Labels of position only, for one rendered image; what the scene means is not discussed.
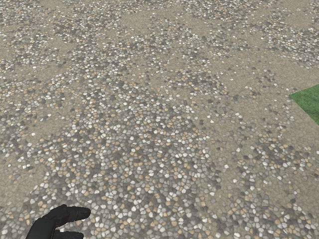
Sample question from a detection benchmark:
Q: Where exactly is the left robot hand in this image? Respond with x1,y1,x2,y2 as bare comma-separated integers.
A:
25,204,91,239

